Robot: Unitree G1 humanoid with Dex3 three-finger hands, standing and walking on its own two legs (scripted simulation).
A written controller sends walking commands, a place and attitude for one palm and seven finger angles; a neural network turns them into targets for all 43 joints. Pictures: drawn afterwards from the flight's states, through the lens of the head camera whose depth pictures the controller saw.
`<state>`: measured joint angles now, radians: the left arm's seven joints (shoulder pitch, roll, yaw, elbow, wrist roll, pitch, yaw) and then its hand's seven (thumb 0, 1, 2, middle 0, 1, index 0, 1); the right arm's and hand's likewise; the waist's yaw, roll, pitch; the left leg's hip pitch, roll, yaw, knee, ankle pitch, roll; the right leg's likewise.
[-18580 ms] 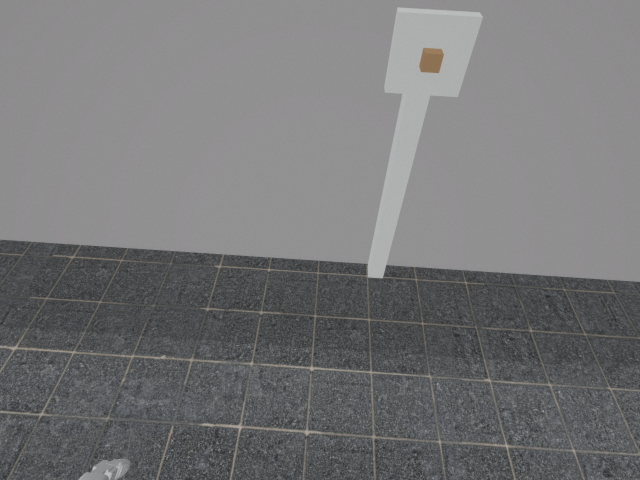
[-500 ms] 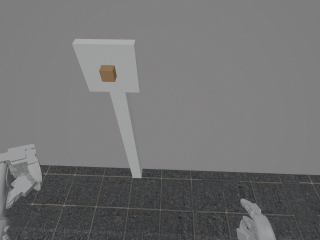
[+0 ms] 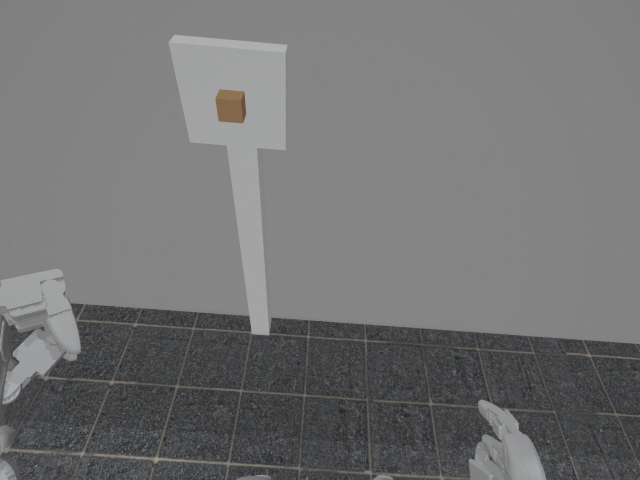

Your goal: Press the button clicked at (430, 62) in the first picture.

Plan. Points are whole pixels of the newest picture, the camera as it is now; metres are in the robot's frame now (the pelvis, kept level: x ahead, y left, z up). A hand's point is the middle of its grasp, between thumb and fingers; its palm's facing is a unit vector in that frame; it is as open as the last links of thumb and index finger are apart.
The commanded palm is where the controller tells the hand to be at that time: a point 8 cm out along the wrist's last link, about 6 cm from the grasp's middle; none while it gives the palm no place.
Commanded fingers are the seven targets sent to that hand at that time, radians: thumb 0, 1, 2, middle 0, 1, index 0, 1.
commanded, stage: step back with the hand held close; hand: left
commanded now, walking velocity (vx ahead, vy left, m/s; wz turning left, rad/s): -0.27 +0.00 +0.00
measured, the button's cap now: (231, 105) +0.65 +0.20 +0.13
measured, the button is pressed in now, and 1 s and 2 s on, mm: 0 0 0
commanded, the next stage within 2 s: stop stepping back and stand still in 0.36 s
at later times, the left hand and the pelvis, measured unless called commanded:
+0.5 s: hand out of the picture +0.09 +0.21 +0.20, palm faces +0.29 -0.83 -0.48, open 3.1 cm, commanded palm +0.04 +0.26 +0.20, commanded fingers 0.00 0.90 0.90 -1.30 -1.50 -1.30 -1.50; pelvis -0.09 -0.02 +0.01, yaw -1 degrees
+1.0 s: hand out of the picture +0.00 +0.28 +0.22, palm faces +0.35 -0.83 -0.44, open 3.1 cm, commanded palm -0.03 +0.32 +0.20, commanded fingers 0.00 0.90 0.90 -1.30 -1.50 -1.30 -1.50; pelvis -0.16 +0.05 +0.01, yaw -1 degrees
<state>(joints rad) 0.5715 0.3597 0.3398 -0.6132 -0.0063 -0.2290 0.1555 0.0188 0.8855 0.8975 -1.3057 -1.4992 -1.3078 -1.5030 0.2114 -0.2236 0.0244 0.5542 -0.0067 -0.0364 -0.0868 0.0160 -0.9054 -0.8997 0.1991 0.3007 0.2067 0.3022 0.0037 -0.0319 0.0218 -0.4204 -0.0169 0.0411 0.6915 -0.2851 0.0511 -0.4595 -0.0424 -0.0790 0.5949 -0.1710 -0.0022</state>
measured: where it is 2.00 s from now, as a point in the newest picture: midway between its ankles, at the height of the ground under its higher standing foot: outside the picture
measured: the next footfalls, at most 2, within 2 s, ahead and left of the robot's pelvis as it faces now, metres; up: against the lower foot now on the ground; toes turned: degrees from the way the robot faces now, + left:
right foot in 0.26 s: -0.11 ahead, -0.14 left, +0.00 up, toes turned -1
right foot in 0.90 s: -0.14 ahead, -0.05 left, +0.00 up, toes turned -7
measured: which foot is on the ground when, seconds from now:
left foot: down 0.00-0.86, up 0.88-1.00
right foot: down 0.00-0.00, up 0.02-0.24, down 0.26-0.70, up 0.72-0.88, down 0.90-1.00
